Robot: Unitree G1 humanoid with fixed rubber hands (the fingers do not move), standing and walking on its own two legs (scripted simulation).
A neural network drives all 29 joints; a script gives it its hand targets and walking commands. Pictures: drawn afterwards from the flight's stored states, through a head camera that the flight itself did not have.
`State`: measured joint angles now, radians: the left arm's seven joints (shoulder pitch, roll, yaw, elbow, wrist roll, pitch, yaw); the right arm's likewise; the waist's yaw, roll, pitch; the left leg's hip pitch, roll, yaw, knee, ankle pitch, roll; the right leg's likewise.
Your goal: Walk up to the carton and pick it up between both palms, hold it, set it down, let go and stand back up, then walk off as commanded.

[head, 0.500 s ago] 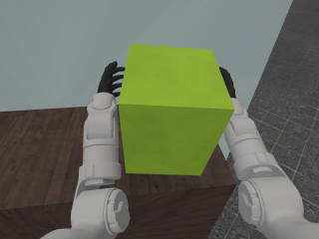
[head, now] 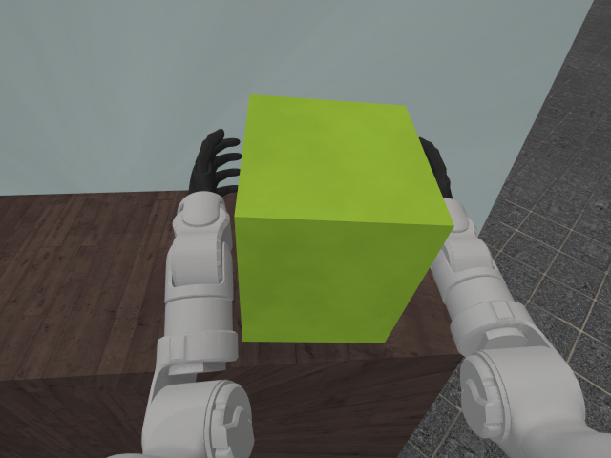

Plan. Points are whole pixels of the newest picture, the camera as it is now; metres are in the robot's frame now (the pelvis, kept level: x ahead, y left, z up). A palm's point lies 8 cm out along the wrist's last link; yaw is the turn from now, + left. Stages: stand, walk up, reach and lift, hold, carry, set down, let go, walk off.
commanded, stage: set down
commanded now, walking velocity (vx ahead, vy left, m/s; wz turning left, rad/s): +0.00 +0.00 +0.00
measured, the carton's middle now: (321, 227) +0.37 +0.02 +0.14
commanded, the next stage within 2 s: none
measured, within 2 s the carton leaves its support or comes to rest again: neither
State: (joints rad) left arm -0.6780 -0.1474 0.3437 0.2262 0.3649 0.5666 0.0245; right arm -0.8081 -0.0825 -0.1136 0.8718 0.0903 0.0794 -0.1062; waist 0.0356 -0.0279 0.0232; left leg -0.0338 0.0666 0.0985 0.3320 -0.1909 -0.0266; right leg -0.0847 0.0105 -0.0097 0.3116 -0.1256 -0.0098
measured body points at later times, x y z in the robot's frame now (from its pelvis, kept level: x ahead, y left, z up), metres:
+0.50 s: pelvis +0.01 +0.00 +0.00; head +0.00 +0.01 +0.45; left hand +0.39 +0.18 +0.17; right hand +0.45 -0.11 +0.15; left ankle +0.00 +0.13 -0.75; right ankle +0.04 -0.11 -0.75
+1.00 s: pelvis +0.03 -0.01 +0.00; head +0.06 +0.00 +0.45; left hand +0.40 +0.19 +0.14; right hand +0.48 -0.10 +0.11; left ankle +0.00 +0.13 -0.75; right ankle +0.04 -0.11 -0.75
